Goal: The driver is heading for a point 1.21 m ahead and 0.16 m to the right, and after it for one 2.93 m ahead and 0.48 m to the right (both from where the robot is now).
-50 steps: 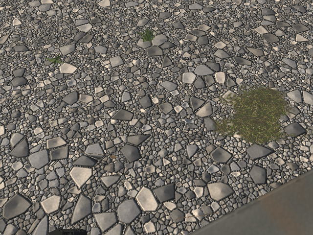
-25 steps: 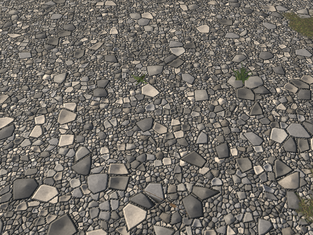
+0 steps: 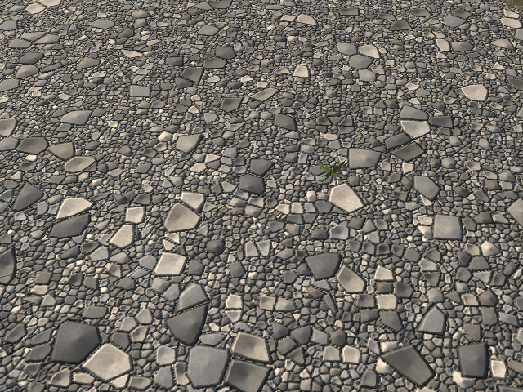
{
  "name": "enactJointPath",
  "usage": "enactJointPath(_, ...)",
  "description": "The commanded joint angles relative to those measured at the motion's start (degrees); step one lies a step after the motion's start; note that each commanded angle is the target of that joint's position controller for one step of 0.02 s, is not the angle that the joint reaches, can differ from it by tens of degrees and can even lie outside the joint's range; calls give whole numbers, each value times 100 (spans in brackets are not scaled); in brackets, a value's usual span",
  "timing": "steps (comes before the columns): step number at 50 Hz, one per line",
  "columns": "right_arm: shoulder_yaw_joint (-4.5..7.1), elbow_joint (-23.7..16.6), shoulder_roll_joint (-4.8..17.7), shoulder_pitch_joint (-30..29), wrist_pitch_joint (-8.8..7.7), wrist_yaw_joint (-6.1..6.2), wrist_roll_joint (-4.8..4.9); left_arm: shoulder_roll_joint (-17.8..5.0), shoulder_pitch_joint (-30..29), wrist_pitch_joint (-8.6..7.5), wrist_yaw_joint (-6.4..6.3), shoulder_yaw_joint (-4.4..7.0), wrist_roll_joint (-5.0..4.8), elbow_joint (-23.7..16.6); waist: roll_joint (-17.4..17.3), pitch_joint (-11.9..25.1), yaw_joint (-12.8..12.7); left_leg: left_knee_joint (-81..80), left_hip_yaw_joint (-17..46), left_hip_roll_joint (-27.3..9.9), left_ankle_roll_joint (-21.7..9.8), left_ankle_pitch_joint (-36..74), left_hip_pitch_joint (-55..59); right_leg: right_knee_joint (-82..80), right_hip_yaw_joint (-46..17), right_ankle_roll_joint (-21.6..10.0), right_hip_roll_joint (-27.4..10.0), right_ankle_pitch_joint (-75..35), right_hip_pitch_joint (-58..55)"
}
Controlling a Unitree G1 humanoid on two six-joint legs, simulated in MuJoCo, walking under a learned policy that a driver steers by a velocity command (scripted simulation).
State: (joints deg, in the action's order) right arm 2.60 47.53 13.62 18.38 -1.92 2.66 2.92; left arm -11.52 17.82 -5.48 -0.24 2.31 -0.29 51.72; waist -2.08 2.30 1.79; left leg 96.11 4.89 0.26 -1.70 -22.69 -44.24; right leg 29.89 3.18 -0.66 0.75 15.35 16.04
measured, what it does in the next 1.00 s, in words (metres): walks ahead: left foot, then right foot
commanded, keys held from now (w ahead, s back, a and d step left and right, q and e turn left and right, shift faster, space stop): w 0.62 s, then w+e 0.38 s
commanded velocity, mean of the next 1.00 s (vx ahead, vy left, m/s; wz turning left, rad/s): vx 0.50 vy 0.00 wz -0.03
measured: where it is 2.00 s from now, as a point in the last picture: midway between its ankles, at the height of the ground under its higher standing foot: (282, 237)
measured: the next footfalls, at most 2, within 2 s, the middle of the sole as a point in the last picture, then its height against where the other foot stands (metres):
left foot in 0.24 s outside the picture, level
right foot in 0.80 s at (279, 368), level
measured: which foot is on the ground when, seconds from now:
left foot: up 0.00-0.22, down 0.24-0.82, up 0.84-1.00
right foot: down 0.00-0.26, up 0.28-0.78, down 0.80-1.00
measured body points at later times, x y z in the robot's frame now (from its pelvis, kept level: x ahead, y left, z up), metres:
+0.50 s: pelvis +0.26 +0.09 +0.02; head +0.27 +0.11 +0.47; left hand +0.37 +0.37 -0.11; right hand +0.32 -0.17 -0.10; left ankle +0.24 +0.17 -0.73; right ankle +0.36 -0.08 -0.65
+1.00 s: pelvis +0.54 +0.04 +0.01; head +0.57 +0.04 +0.46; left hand +0.64 +0.30 -0.12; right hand +0.65 -0.23 -0.11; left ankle +0.55 +0.21 -0.66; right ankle +0.56 -0.03 -0.73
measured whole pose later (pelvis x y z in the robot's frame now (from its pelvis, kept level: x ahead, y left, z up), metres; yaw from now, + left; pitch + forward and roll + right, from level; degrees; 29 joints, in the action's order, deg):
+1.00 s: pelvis +0.54 +0.04 +0.01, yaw -6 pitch +2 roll +0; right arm 3.9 48.4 14.5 9.6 -6.9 0.8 -0.3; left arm -13.9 13.9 -3.6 1.1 3.9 -0.6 49.2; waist -0.7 -1.8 -1.4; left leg 60.8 3.2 -4.1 0.4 -18.0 -31.5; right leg 20.5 -2.3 -5.9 6.6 7.2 15.0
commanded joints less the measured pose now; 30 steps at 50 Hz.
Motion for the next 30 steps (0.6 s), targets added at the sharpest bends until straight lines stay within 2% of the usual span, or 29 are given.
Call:
enactJointPath(1,85,-672,165,-281,-100,-52,-215,-585,-642,-95,-28,82,123,-318,750,-952,234,-2638,276,-469,213,1396,25,-2001,-950,-939,-1203,-598,1221)
enactJointPath(2,64,-690,75,-384,-126,-117,-286,-803,-614,-88,-68,130,135,-276,839,-689,221,-3479,-36,-479,248,2020,701,-2017,-574,-943,-1060,-1200,1387)
enactJointPath(3,41,-673,19,-452,-151,-196,-286,-919,-553,-84,-102,161,80,-240,792,-419,185,-4247,-166,-481,259,2511,1293,-1974,-366,-915,-1016,-1459,1347)
enactJointPath(4,18,-723,-25,-661,-158,-265,-250,-1059,-396,-85,-118,210,-20,-190,729,-248,81,-4693,-288,-425,265,2710,1619,-2070,-389,-925,-1112,-1418,1130)
enactJointPath(5,-18,-807,-71,-882,-135,-307,-215,-1175,-232,-69,-134,258,-136,-112,702,-215,-9,-5072,-237,-459,234,2580,1552,-2110,-541,-943,-1317,-1283,674)
enactJointPath(6,-23,-886,-25,-1053,-113,-330,-185,-1206,-164,-34,-143,287,-204,-66,671,-308,-70,-5419,-198,-503,158,2369,1327,-2039,-635,-915,-1437,-1121,196)
enactJointPath(7,-19,-978,52,-1309,-108,-349,-182,-1189,4,5,-135,299,-236,1,595,-392,-195,-5705,-256,-478,75,2128,1155,-1977,-710,-895,-1559,-963,-194)
enactJointPath(9,41,-1108,247,-1593,-143,-385,-198,-1245,270,89,-92,344,-207,103,546,-472,-325,-6167,-422,-380,-95,1709,1214,-1727,-783,-807,-1715,-862,-665)
enactJointPath(10,95,-1096,368,-1505,-149,-392,-207,-1283,322,142,-63,355,-189,134,568,-415,-249,-6335,-551,-282,-181,1478,1539,-1481,-738,-732,-1700,-1062,-749)
enactJointPath(11,190,-975,531,-1064,-139,-374,-214,-1277,345,178,-36,334,-158,146,541,-172,-14,-6513,-731,-83,-287,1313,2260,-869,-543,-609,-1504,-1805,-733)
enactJointPath(12,365,-718,894,-165,-141,-326,-228,-1102,396,174,-22,264,-87,135,325,369,361,-6435,-568,-126,-477,1521,3614,449,-157,-407,-1142,-2442,-293)
enactJointPath(13,532,-595,1604,754,-134,-274,-295,-616,701,60,27,85,59,-86,-922,1282,495,-6572,1698,-1636,-1254,1584,5942,2994,307,40,-485,-914,1814)
enactJointPath(14,532,-405,1622,1310,-139,-329,-181,-549,721,-106,59,36,12,-63,-1583,2071,601,-7637,3823,-2268,-1829,921,6571,4312,-478,112,30,1637,2875)
enactJointPath(15,405,-425,1284,1050,-168,-345,-238,-1032,341,-186,66,193,-181,-119,-987,1467,566,-7709,3393,-2151,-1623,673,6235,4831,-778,14,-257,1460,3544)
enactJointPath(16,340,-518,1105,551,-184,-334,-256,-1053,-100,-190,26,196,-197,-252,-682,860,414,-7714,2560,-1935,-1408,1015,5421,4682,-642,-82,-522,926,3617)
enactJointPath(17,273,-602,904,-25,-191,-348,-278,-998,-277,-134,-30,208,-103,-259,-323,441,164,-7868,1923,-1679,-1266,1498,4497,4247,-585,-85,-728,419,3280)
enactJointPath(18,227,-650,699,-398,-219,-364,-316,-976,-265,-50,-69,249,-26,-230,-366,242,-69,-8066,1494,-1455,-1138,1851,3877,3834,-633,-77,-876,136,2852)
enactJointPath(19,215,-639,611,-555,-245,-376,-344,-888,-166,41,-66,246,-26,-211,-425,184,-237,-8243,1284,-1351,-1096,1942,3507,3655,-662,-80,-922,-42,2504)
enactJointPath(20,230,-588,621,-529,-291,-386,-335,-767,-113,104,-59,233,-23,-181,-379,177,-310,-8386,1119,-1297,-1128,2118,3375,3516,-630,-74,-884,-241,2369)
enactJointPath(22,266,-428,697,-337,-355,-354,-303,-707,-306,153,-55,244,17,-233,-174,81,-346,-8559,837,-1289,-1174,2559,3419,3095,-654,-52,-865,-706,2524)
enactJointPath(24,278,-249,708,-122,-359,-278,-280,-657,-728,143,-53,239,47,-357,-57,-30,-270,-8622,626,-1282,-1151,2874,3605,2401,-688,-5,-839,-1221,2770)
enactJointPath(28,283,28,750,163,-341,-199,-233,-542,-1536,107,23,190,4,-568,-127,-250,-61,-8715,184,-1100,-961,2725,3663,1092,-555,-6,-650,-2265,2527)
enactJointPath(30,288,191,771,372,-340,-184,-199,-504,-1955,97,63,153,-18,-680,-137,-403,79,-8748,119,-1106,-932,2515,3787,636,-475,-20,-547,-2453,2415)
